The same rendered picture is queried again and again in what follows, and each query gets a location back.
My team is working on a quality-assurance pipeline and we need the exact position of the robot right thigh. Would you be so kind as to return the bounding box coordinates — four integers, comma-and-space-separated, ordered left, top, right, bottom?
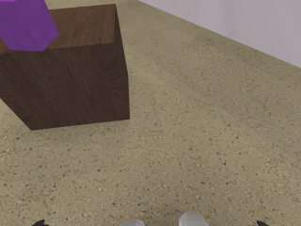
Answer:
179, 212, 209, 226

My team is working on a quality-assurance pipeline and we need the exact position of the pedestal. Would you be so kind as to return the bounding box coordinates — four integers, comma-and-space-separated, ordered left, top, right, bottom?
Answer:
0, 4, 130, 131

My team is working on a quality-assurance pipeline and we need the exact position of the carton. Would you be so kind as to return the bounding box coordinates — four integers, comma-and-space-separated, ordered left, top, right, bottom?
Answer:
0, 0, 59, 52

